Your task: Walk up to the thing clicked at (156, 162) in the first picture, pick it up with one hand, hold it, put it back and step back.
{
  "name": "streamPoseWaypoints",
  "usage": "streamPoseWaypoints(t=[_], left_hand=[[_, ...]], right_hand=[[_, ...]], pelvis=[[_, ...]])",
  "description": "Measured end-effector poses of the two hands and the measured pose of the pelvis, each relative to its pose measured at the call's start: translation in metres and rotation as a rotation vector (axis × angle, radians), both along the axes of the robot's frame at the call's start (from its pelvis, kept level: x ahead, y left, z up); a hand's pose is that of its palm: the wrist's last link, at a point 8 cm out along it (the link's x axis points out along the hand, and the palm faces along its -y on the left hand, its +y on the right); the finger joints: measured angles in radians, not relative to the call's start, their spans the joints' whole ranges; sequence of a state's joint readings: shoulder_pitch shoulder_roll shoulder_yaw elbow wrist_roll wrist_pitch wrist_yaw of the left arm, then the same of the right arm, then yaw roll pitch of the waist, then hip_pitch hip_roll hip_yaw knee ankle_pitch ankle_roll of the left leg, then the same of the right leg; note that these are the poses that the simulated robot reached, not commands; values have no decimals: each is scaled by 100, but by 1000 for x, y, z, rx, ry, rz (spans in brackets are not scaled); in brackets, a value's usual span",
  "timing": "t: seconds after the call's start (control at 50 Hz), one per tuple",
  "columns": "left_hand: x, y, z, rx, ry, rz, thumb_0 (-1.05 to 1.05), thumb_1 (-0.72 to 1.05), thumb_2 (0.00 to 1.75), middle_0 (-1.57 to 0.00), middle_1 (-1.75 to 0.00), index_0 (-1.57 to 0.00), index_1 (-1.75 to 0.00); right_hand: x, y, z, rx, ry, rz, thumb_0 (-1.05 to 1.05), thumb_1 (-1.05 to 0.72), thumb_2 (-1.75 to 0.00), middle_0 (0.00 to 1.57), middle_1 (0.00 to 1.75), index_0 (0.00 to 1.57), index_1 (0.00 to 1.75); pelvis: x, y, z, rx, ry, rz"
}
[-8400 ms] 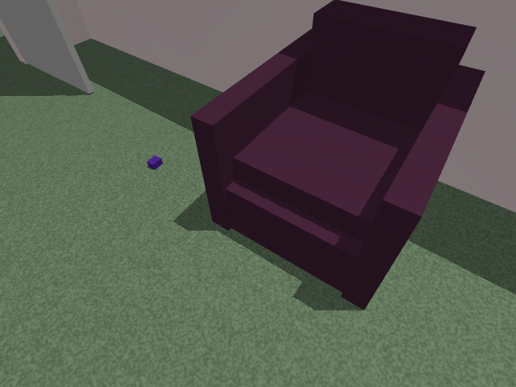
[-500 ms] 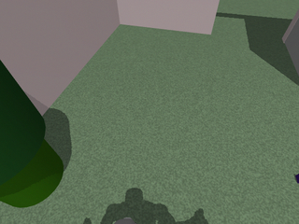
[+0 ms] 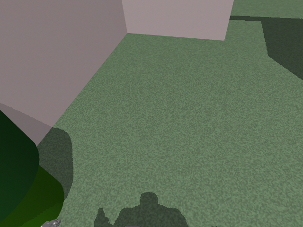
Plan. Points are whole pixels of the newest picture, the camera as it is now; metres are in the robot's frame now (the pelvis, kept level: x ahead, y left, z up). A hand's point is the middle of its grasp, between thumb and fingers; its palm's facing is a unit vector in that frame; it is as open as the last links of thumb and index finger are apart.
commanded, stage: walk up
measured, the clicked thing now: out of the picture +0.30 -0.95 -0.74
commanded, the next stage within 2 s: stand in 1.24 s
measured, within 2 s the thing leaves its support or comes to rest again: neither
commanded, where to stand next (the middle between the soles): +0.23 +0.03 m, yaw +8 degrees
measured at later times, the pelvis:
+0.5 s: pelvis +0.15 +0.04 +0.00, yaw +7 degrees
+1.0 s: pelvis +0.18 +0.01 +0.01, yaw +9 degrees
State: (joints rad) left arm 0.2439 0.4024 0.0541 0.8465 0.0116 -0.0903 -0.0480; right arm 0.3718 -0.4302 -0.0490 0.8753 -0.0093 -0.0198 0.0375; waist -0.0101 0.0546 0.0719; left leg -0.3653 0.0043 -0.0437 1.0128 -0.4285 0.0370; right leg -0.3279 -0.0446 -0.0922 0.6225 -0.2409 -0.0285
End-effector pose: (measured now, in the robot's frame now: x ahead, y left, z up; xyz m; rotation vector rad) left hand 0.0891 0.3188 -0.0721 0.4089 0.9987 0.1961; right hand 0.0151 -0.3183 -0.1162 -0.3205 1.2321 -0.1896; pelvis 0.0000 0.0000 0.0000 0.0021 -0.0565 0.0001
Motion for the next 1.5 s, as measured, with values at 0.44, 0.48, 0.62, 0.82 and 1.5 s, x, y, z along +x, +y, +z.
streamPoseWaypoints(t=[0.44, 0.48, 0.62, 0.82, 1.5], left_hand=[[43, 42, -45, -82, 209, 197, 0, 90, 90, -20, -30, -21, -30], [58, 39, -44, -91, 194, 194, 0, 90, 90, -20, -30, -21, -30], [90, 25, -44, -75, 174, 217, 0, 90, 90, -20, -30, -21, -30], [118, 2, -40, -55, 150, 215, 0, 90, 90, -20, -30, -21, -30], [118, -2, -25, -100, 214, 277, 0, 90, 90, -20, -30, -21, -30]], right_hand=[[236, 45, 44, -92, -178, 183, 0, -90, -90, 20, 30, 21, 30], [243, 47, 46, -94, -171, 188, 0, -90, -90, 20, 30, 21, 30], [268, 39, 24, -74, -128, 194, 0, -90, -90, 21, 30, 21, 30], [288, 41, -10, 1, -74, 178, 0, -90, -90, 20, 30, 21, 30], [310, 48, 21, 7, -30, 172, 0, -90, -90, 20, 30, 21, 30]], pelvis=[[138, 38, 1, -6, 8, 110], [146, 38, 3, -3, 9, 115], [167, 24, -4, -2, 9, 137], [172, 10, -9, 17, 13, 156], [193, 8, 22, 1, 9, 169]])
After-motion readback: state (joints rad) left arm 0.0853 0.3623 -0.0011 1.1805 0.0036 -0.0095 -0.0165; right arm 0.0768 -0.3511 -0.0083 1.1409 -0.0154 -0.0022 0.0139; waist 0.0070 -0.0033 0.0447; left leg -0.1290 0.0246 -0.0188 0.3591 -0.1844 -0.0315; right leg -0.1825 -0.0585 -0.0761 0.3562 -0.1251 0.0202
